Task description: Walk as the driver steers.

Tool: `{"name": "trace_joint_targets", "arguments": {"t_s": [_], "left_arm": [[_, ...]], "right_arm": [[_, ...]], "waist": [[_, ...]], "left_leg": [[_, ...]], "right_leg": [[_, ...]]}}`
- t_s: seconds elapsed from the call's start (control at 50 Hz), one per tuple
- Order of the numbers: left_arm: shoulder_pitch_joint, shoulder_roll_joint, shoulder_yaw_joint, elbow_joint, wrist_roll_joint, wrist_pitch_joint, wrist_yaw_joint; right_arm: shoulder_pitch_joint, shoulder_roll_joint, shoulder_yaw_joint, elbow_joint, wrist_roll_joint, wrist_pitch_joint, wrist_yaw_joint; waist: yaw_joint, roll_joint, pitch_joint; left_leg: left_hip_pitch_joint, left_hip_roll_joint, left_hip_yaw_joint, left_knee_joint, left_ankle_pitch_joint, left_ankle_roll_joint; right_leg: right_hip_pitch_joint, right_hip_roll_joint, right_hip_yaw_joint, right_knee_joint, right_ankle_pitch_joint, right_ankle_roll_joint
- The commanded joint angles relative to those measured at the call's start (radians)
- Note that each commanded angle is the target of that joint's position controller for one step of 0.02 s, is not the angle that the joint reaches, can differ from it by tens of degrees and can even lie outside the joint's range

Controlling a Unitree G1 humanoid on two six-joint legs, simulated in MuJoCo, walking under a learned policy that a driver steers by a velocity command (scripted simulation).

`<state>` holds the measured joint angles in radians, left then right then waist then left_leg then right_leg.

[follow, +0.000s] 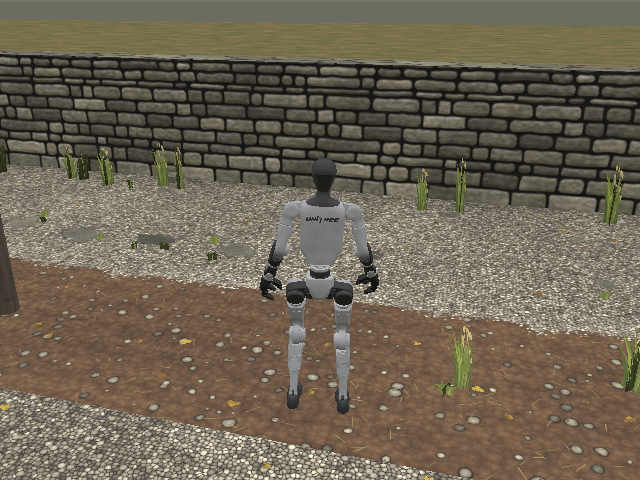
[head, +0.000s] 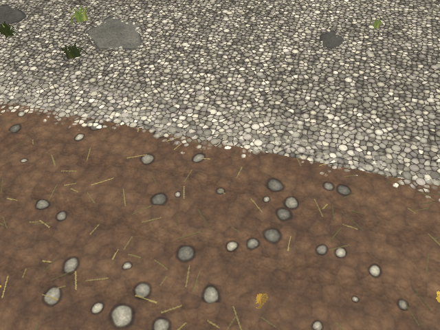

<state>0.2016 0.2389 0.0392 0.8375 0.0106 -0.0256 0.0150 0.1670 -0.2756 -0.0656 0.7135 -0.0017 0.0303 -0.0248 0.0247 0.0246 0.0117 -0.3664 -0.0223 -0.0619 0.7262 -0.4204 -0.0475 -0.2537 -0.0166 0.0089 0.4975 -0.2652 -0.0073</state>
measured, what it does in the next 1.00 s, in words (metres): walks ahead: left foot, then left foot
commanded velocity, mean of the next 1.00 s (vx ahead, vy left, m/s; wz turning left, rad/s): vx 0.31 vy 0.00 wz -0.08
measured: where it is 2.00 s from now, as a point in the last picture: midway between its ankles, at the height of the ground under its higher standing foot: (286, 234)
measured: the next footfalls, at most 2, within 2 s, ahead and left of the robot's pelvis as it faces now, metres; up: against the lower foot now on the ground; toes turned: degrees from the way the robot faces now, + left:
left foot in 0.06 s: +0.03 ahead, +0.14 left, +0.00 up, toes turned -3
left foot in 0.80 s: +0.36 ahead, +0.16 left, +0.00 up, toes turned -1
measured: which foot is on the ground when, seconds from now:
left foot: up 0.00-0.04, down 0.06-0.38, up 0.40-0.78, down 0.80-1.00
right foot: down 0.00-0.80, up 0.82-1.00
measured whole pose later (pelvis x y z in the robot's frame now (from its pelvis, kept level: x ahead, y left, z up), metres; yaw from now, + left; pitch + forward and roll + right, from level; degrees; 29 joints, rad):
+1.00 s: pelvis +0.29 +0.06 +0.00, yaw -7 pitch +0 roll +1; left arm 0.28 0.31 0.07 0.83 -0.04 -0.04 0.01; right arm 0.23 -0.25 -0.06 0.81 -0.01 -0.10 0.02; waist 0.00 -0.05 0.03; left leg -0.20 -0.02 0.12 0.37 -0.17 0.04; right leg -0.56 -0.09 0.06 1.16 -0.27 -0.02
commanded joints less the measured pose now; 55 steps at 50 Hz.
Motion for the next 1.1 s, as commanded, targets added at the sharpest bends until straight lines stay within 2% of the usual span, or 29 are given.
{"name": "trace_joint_targets", "arguments": {"t_s": [0.02, 0.06, 0.08, 0.1, 0.12, 0.14, 0.18, 0.22, 0.26, 0.3, 0.34, 0.38, 0.4, 0.42, 0.44, 0.46, 0.54, 0.62, 0.72, 0.76, 0.78, 0.8, 0.82, 0.84, 0.86, 0.88, 0.9, 0.98, 1.1], "left_arm": [[-0.05, 0.149, 0.029, -0.051, -0.013, -0.001, 0.0], [-0.01, 0.142, 0.025, -0.038, -0.018, -0.005, -0.005], [0.002, 0.127, 0.017, -0.039, -0.001, -0.016, -0.012], [0.053, 0.126, 0.019, -0.03, 0.005, -0.027, -0.021], [-0.002, 0.14, 0.018, -0.023, 0.007, -0.027, -0.021], [-0.041, 0.134, 0.017, -0.028, 0.003, -0.024, -0.021], [-0.039, 0.112, 0.011, -0.02, 0.001, -0.007, -0.013], [-0.03, 0.117, 0.016, -0.016, -0.011, 0.003, -0.007], [-0.058, 0.103, 0.015, -0.034, -0.023, -0.013, -0.005], [-0.071, 0.088, 0.016, -0.049, -0.035, -0.044, -0.013], [-0.02, 0.089, 0.022, -0.032, -0.042, -0.071, -0.027], [0.137, 0.123, 0.038, 0.039, -0.035, -0.081, -0.034], [0.235, 0.207, 0.061, 0.069, -0.029, -0.085, -0.034], [0.288, 0.281, 0.077, 0.068, -0.018, -0.091, -0.046], [0.255, 0.221, 0.059, 0.053, -0.007, -0.095, -0.042], [0.223, 0.179, 0.047, 0.036, -0.012, -0.096, -0.036], [0.182, 0.135, 0.026, 0.021, -0.014, -0.075, -0.029], [0.21, 0.176, 0.031, 0.027, -0.019, -0.058, -0.01], [0.241, 0.21, 0.042, 0.042, -0.039, -0.052, -0.009], [0.213, 0.235, 0.052, 0.035, -0.039, -0.045, -0.007], [0.204, 0.229, 0.05, 0.032, -0.037, -0.042, -0.007], [0.195, 0.2, 0.039, 0.018, -0.025, -0.043, -0.007], [0.269, 0.087, 0.008, -0.016, -0.009, -0.051, -0.008], [0.33, 0.058, -0.002, -0.015, -0.041, -0.068, -0.009], [0.238, 0.167, 0.032, -0.026, -0.073, -0.068, -0.009], [0.166, 0.184, 0.039, -0.049, -0.072, -0.065, -0.006], [0.143, 0.17, 0.04, -0.048, -0.054, -0.06, -0.001], [0.174, 0.099, 0.044, -0.041, -0.047, -0.012, -0.006], [0.024, 0.091, 0.04, -0.113, -0.035, -0.016, -0.022]], "right_arm": [[0.001, -0.03, -0.007, -0.042, 0.012, -0.011, 0.0], [0.002, -0.069, -0.013, -0.036, 0.002, -0.007, -0.001], [0.008, -0.115, -0.02, -0.043, -0.005, -0.004, -0.007], [0.003, -0.153, -0.031, -0.025, 0.0, 0.001, -0.007], [0.008, -0.104, -0.025, -0.027, -0.001, 0.0, 0.003], [0.009, -0.078, -0.016, -0.017, -0.01, -0.004, 0.008], [0.013, -0.077, -0.013, 0.0, -0.012, -0.013, 0.008], [0.052, -0.106, -0.022, 0.016, -0.001, -0.017, 0.004], [0.094, -0.129, -0.024, 0.017, 0.005, -0.031, 0.001], [0.126, -0.157, -0.029, 0.03, 0.013, -0.051, 0.0], [0.071, -0.141, -0.022, 0.017, 0.02, -0.062, -0.001], [-0.026, -0.09, -0.007, -0.018, 0.021, -0.065, 0.001], [-0.068, -0.027, 0.008, -0.055, 0.022, -0.078, -0.001], [-0.096, -0.058, 0.001, -0.099, 0.038, -0.097, -0.008], [-0.085, -0.106, -0.013, -0.091, 0.048, -0.111, -0.007], [-0.038, -0.1, -0.014, -0.067, 0.047, -0.121, 0.004], [-0.056, -0.055, -0.008, -0.054, 0.02, -0.125, 0.035], [-0.164, 0.006, 0.018, -0.087, 0.022, -0.124, 0.056], [-0.23, -0.055, 0.008, -0.124, 0.032, -0.129, 0.07], [-0.156, -0.103, -0.012, -0.11, 0.028, -0.136, 0.066], [-0.038, -0.137, -0.032, -0.075, 0.026, -0.135, 0.056], [0.133, -0.182, -0.054, -0.033, 0.022, -0.132, 0.043], [0.275, -0.278, -0.075, -0.014, -0.008, -0.123, 0.03], [0.283, -0.252, -0.059, -0.01, -0.015, -0.121, 0.04], [0.213, -0.17, -0.036, -0.007, -0.002, -0.125, 0.041], [0.138, -0.135, -0.024, -0.007, 0.012, -0.127, 0.041], [0.075, -0.101, -0.015, -0.005, 0.007, -0.132, 0.044], [-0.006, -0.065, -0.016, 0.031, -0.009, -0.161, 0.046], [0.037, -0.118, -0.032, 0.078, -0.014, -0.159, 0.024]], "waist": [[-0.028, -0.194, -0.08], [-0.02, -0.164, -0.092], [-0.004, -0.091, -0.119], [0.043, 0.025, -0.123], [-0.009, 0.007, -0.112], [-0.014, 0.003, -0.081], [-0.01, 0.031, -0.054], [-0.018, 0.07, 0.005], [-0.038, 0.13, 0.088], [-0.04, 0.196, 0.123], [0.005, 0.189, 0.113], [0.078, 0.09, 0.072], [0.093, -0.135, 0.053], [0.11, -0.325, 0.065], [0.086, -0.217, 0.089], [0.057, -0.159, 0.084], [0.034, -0.124, 0.067], [0.062, -0.119, 0.067], [0.043, -0.138, 0.108], [-0.022, -0.145, 0.063], [-0.087, -0.132, -0.016], [-0.168, -0.114, -0.136], [-0.167, 0.105, -0.321], [-0.139, 0.281, -0.422], [-0.134, 0.185, -0.241], [-0.108, 0.137, -0.115], [-0.074, 0.077, -0.064], [0.003, 0.082, -0.002], [-0.024, 0.016, 0.06]], "left_leg": [[0.088, 0.004, 0.052, -0.217, 0.135, -0.008], [0.216, 0.033, 0.011, -0.354, 0.349, 0.02], [0.302, 0.101, -0.05, -0.308, 0.556, 0.042], [0.299, 0.104, -0.046, -0.231, 0.532, 0.082], [0.238, 0.085, -0.039, -0.24, 0.422, 0.092], [0.202, 0.083, -0.046, -0.26, 0.369, 0.089], [0.161, 0.073, -0.042, -0.285, 0.245, 0.083], [0.103, 0.071, -0.069, -0.319, -0.125, 0.119], [0.062, 0.156, -0.216, -0.421, -0.375, 0.181], [0.062, 0.264, -0.397, -0.506, -0.422, 0.25], [0.024, 0.258, -0.365, -0.484, -0.325, 0.237], [-0.113, 0.144, -0.188, -0.322, -0.147, 0.152], [-0.235, 0.016, 0.005, -0.039, -0.048, 0.075], [-0.412, -0.023, 0.034, 0.19, -0.137, 0.052], [-0.513, 0.031, -0.036, 0.348, -0.157, 0.066], [-0.542, 0.063, -0.042, 0.406, -0.072, 0.086], [-0.46, 0.126, 0.026, 0.275, 0.177, 0.086], [-0.287, 0.079, 0.097, -0.023, 0.348, 0.047], [-0.169, 0.055, 0.07, -0.177, 0.39, 0.072], [-0.043, 0.028, 0.077, -0.211, 0.356, 0.101], [0.128, 0.006, 0.094, -0.228, 0.348, 0.124], [0.393, 0.061, 0.049, -0.196, 0.339, 0.154], [0.759, 0.334, -0.304, -0.212, 0.168, 0.252], [0.773, 0.458, -0.687, -0.427, -0.077, 0.319], [0.63, 0.418, -0.591, -0.478, -0.185, 0.27], [0.486, 0.394, -0.435, -0.49, -0.102, 0.24], [0.364, 0.349, -0.322, -0.511, 0.025, 0.223], [0.178, 0.277, -0.049, -0.604, 0.265, 0.22], [0.235, 0.27, 0.132, -0.632, 0.406, 0.228]], "right_leg": [[0.107, -0.167, 0.144, -0.072, 0.534, -0.155], [0.08, -0.147, 0.147, -0.067, 0.415, -0.099], [0.024, -0.119, 0.122, -0.047, 0.312, -0.058], [0.001, -0.055, 0.059, -0.069, 0.198, -0.023], [0.036, -0.033, 0.023, -0.042, 0.132, 0.006], [0.03, -0.028, 0.013, -0.031, 0.107, 0.014], [0.025, -0.014, -0.006, -0.017, 0.025, 0.009], [-0.046, 0.026, -0.046, 0.041, -0.227, -0.011], [-0.152, 0.041, -0.067, 0.14, -0.286, -0.025], [-0.191, 0.035, -0.056, 0.238, -0.211, -0.051], [-0.099, 0.015, -0.038, 0.15, -0.196, -0.096], [0.17, -0.019, 0.036, -0.025, -0.097, -0.119], [0.263, -0.161, 0.301, -0.172, -0.267, -0.177], [0.339, -0.36, 0.669, -0.321, -0.289, -0.297], [0.358, -0.392, 0.697, -0.313, -0.251, -0.319], [0.381, -0.351, 0.597, -0.293, -0.207, -0.287], [0.313, -0.231, 0.284, -0.345, 0.089, -0.196], [0.214, -0.164, 0.105, -0.356, 0.233, -0.174], [0.204, -0.237, 0.142, -0.345, 0.246, -0.166], [0.227, -0.242, 0.138, -0.247, 0.449, -0.142], [0.2, -0.201, 0.101, -0.103, 0.587, -0.118], [0.069, -0.148, 0.068, 0.118, 0.539, -0.083], [-0.25, -0.024, 0.007, 0.514, 0.152, -0.021], [-0.395, 0.05, 0.12, 0.721, -0.322, -0.014], [-0.48, -0.007, 0.143, 0.814, -0.259, -0.021], [-0.499, -0.052, 0.106, 0.806, -0.166, -0.031], [-0.454, -0.088, 0.099, 0.769, -0.088, -0.031], [-0.349, -0.138, 0.104, 0.697, 0.035, -0.017], [-0.457, -0.125, 0.101, 0.426, 0.282, 0.005]]}}
Keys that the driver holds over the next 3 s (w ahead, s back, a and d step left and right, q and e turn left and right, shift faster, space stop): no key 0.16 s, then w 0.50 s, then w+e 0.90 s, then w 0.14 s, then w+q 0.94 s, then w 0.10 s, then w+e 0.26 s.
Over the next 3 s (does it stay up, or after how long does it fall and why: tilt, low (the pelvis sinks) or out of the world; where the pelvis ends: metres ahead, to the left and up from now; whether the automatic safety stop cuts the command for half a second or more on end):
stays up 1.36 -0.23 0.00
